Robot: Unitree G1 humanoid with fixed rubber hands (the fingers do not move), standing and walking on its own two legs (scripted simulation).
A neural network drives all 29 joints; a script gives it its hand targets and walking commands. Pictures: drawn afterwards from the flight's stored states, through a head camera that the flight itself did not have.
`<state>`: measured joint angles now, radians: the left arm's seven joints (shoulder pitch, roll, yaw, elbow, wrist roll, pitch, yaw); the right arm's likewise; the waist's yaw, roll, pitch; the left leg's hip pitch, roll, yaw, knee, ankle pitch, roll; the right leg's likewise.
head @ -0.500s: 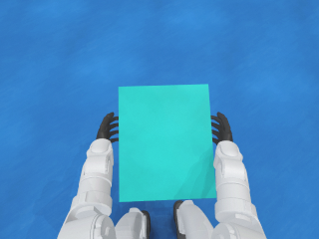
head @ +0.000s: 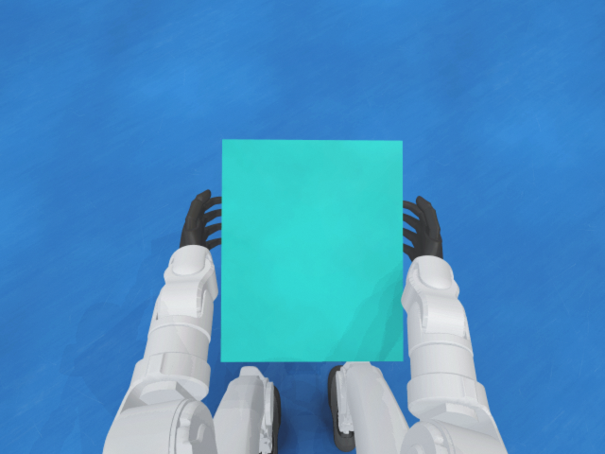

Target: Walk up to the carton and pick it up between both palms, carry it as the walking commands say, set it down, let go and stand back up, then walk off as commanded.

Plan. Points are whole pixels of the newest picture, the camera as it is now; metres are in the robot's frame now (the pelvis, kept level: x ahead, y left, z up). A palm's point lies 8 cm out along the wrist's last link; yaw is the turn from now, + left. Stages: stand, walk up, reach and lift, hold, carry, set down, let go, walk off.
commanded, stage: set down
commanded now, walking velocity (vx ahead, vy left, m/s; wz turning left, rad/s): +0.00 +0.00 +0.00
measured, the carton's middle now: (309, 247) +0.41 -0.02 -0.16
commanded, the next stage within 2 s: none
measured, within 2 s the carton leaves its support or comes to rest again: neither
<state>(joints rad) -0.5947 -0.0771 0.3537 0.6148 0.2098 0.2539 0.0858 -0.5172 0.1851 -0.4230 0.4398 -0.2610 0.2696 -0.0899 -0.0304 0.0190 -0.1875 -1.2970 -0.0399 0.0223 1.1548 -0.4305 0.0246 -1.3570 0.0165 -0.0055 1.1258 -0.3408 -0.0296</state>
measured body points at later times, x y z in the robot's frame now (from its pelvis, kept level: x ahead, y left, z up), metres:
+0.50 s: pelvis -0.04 +0.00 -0.10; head +0.17 -0.01 +0.30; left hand +0.43 +0.14 -0.15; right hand +0.40 -0.17 -0.15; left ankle +0.04 +0.10 -0.63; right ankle +0.08 -0.10 -0.63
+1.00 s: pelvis -0.04 +0.00 -0.16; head +0.22 -0.01 +0.20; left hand +0.45 +0.15 -0.25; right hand +0.43 -0.17 -0.24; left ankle +0.04 +0.10 -0.63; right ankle +0.08 -0.10 -0.63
